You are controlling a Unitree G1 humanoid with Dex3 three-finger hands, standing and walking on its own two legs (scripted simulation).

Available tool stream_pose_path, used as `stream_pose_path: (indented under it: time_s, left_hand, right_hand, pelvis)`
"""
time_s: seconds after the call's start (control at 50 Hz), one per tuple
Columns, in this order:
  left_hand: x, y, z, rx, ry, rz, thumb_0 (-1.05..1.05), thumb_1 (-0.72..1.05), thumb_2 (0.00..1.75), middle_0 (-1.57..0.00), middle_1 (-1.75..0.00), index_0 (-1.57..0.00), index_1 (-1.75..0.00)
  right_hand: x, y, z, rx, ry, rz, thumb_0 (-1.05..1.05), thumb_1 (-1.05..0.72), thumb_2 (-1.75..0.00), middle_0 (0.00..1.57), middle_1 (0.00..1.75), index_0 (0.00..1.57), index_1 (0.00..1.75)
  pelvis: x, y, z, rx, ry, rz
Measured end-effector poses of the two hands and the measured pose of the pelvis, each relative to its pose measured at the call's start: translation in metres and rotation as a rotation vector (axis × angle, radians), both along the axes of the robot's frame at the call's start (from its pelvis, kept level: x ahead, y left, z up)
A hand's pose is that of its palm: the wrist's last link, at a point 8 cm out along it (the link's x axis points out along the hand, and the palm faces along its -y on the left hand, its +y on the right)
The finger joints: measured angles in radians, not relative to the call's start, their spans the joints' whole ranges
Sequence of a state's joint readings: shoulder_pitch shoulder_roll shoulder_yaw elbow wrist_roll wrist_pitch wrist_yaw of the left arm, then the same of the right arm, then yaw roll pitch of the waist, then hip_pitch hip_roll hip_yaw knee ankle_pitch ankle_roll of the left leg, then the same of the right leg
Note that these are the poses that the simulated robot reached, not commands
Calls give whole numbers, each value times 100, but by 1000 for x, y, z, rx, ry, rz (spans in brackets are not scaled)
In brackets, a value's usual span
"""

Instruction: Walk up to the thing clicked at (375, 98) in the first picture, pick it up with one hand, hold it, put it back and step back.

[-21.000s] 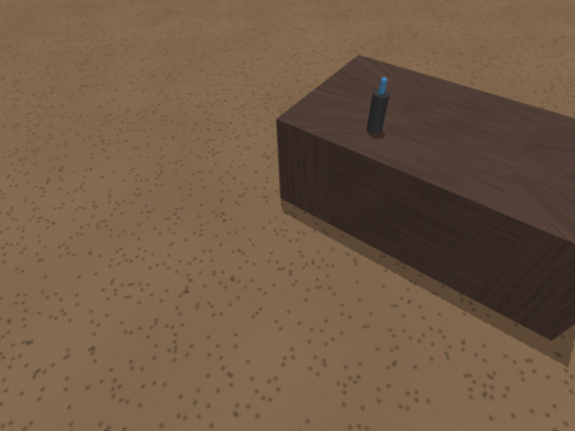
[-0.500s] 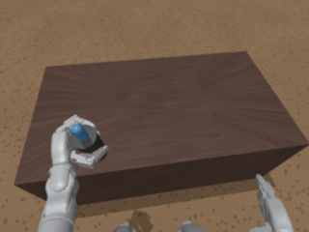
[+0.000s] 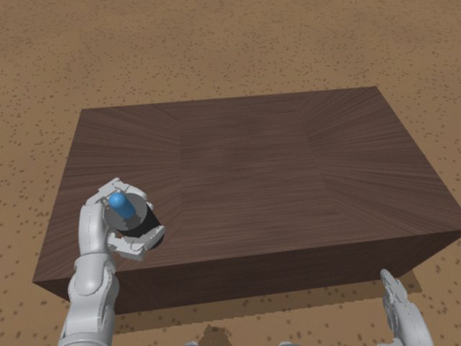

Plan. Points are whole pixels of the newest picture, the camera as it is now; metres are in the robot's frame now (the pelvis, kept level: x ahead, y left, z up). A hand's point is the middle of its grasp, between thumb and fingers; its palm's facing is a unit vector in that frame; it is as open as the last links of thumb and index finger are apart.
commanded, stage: hold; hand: left
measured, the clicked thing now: (135, 220) +0.32 +0.16 +0.06
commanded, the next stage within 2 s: none
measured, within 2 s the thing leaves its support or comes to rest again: neither
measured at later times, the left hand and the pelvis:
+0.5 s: hand (134, 220) +0.31 +0.16 +0.07, palm faces +0.13 -0.99 -0.02, open 8.7 cm; pelvis -0.01 +0.00 +0.01, yaw +0 degrees
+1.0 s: hand (136, 219) +0.32 +0.16 +0.07, palm faces +0.14 -0.99 -0.03, open 8.7 cm; pelvis -0.01 -0.01 +0.01, yaw +0 degrees
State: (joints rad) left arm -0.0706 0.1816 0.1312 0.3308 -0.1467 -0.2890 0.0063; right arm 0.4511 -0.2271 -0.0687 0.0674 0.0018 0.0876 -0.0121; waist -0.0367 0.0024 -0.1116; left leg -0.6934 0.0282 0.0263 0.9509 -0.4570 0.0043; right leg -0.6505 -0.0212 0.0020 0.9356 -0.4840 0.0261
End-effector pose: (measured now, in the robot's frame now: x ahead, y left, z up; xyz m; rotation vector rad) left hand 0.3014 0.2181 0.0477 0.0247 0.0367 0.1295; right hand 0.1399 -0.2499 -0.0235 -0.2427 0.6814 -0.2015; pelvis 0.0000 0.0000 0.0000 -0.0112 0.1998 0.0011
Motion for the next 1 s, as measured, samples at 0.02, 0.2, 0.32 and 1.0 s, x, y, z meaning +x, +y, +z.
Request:
stream_pose_path:
  time_s: [0.02,0.2,0.32,1.0]
  left_hand:
    - [-1,0,1,-1,-1,1,-3,-39,108,-76,-111,-92,-121]
    - [-10,-2,12,-4,-13,10,-3,-39,108,-76,-111,-92,-121]
    - [-14,-1,17,12,-8,14,-3,-39,108,-76,-111,-92,-121]
    - [-14,-9,23,0,9,11,-3,-39,108,-76,-112,-92,-121]
  right_hand:
    - [0,0,0,1,-1,0,-1,50,-6,6,5,6,6]
    - [-3,-2,4,3,-18,-8,-1,50,-6,6,5,6,6]
    - [-6,-5,7,-2,-32,-20,-1,50,-6,6,5,6,6]
    - [-6,-9,3,4,-32,-25,-1,50,-6,5,5,6,6]
  pelvis:
    - [0,0,0,0,-2,0]
    - [-4,-2,3,2,-25,2]
    - [-7,-3,6,4,-41,3]
    - [-7,-7,12,7,-60,2]
